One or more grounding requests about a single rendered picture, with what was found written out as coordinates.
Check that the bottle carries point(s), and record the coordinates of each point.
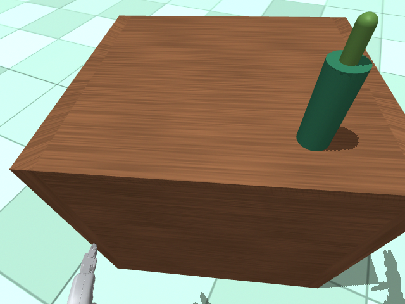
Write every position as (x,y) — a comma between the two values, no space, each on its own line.
(341,77)

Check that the left robot hand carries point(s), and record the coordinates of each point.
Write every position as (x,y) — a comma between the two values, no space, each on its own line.
(81,291)

